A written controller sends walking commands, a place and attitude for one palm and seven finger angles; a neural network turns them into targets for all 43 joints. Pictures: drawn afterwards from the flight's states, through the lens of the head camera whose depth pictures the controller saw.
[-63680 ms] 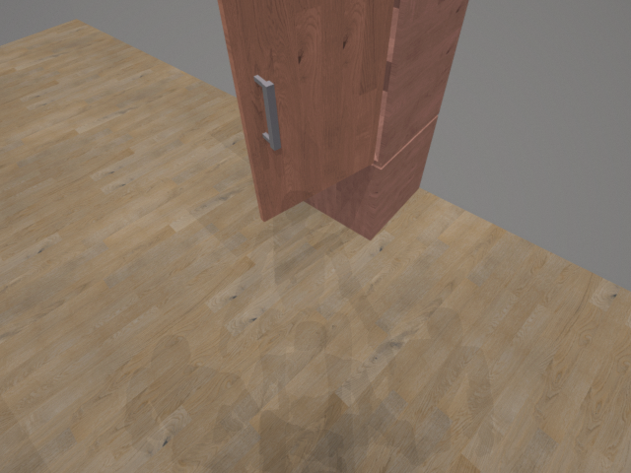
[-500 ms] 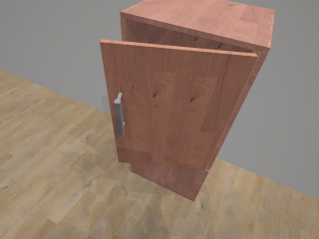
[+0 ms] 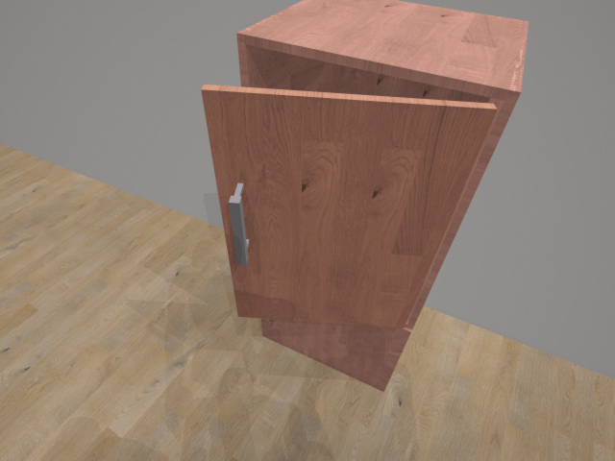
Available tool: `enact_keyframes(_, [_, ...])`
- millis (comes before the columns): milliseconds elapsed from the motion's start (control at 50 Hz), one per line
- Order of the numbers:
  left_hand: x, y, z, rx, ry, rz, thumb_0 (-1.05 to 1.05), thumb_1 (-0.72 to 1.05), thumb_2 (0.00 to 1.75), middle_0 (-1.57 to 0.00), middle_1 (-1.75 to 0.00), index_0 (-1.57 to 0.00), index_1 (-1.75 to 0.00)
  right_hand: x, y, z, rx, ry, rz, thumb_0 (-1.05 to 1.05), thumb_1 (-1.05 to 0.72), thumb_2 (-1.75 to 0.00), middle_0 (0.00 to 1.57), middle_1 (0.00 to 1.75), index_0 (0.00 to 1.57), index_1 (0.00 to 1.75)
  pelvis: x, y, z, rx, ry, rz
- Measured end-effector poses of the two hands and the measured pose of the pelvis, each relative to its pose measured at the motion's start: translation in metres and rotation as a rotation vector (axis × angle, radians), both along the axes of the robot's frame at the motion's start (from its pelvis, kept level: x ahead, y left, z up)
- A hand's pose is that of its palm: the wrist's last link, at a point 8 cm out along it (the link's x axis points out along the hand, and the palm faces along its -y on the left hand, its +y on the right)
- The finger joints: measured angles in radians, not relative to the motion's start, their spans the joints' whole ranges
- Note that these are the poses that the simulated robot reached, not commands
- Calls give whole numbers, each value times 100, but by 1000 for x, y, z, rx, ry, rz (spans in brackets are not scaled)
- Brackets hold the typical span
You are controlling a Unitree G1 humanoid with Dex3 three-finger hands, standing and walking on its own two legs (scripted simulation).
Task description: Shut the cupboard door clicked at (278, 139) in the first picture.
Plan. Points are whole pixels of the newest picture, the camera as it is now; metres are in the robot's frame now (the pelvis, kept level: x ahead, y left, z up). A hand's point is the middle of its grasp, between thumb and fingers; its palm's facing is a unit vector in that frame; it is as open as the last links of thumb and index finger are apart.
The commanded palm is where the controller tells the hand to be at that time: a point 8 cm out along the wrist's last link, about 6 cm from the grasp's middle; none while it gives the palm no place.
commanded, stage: shuffle to correct the standing spot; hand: left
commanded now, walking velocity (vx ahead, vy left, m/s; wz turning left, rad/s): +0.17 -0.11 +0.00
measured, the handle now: (241, 225) +0.51 +0.16 +0.00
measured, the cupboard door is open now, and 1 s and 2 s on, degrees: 22 22 22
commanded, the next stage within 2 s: come to a stop and stand still in 0.52 s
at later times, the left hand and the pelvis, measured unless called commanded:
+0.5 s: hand out of the picture -0.03 +0.14 -0.20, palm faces +0.09 -0.99 -0.07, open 7.4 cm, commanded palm none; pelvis +0.02 +0.00 -0.01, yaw +0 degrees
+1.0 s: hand (237, 435) +0.21 +0.12 -0.18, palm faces -0.03 -0.99 -0.16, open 7.4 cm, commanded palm none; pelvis +0.09 -0.03 -0.02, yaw +1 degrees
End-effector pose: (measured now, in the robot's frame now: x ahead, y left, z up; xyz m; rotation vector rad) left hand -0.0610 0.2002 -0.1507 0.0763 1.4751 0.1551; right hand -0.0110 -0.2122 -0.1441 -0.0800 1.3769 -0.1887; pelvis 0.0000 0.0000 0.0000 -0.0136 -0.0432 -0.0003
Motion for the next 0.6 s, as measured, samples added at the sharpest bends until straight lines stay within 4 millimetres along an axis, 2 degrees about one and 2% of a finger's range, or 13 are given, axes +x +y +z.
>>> enact_keyframes(100, [-2,-7,2,-10,3,16,1,91,90,-20,-29,-20,-30,-2,-4,0,3,8,-9,0,-91,-90,20,30,20,30,-1,-6,1,5,2,1])
enact_keyframes(180, [-11,-17,2,-7,16,45,0,91,90,-20,-29,-20,-30,2,-15,-7,5,11,-4,0,-91,-90,20,30,20,30,-1,-15,-3,8,-11,8])
enact_keyframes(280, [-30,-29,1,-3,47,99,0,91,90,-20,-29,-20,-30,19,-28,-3,-12,-8,17,0,-92,-90,20,30,20,30,2,-22,-3,17,4,5])
enact_keyframes(340, [-28,-32,-2,-30,69,83,1,91,90,-20,-29,-20,-30,31,-33,5,-36,-60,10,1,-92,-90,20,30,19,30,6,-20,-2,10,12,9])
enact_keyframes(400, [-13,-27,-10,-53,47,71,1,91,90,-20,-29,-20,-30,38,-30,8,-63,-85,20,1,-92,-90,20,30,19,30,10,-13,-6,-7,23,15])
enact_keyframes(460, [8,-16,-23,-72,15,58,1,91,90,-20,-29,-20,-30,37,-19,5,-85,-85,26,0,-92,-90,20,30,19,30,13,-4,-14,-17,26,13])
enact_keyframes(600, [93,15,-8,-37,-100,-26,1,92,90,-20,-29,-20,-30,6,12,16,-44,23,-36,0,-91,-90,20,30,19,30,36,3,2,-9,41,-14])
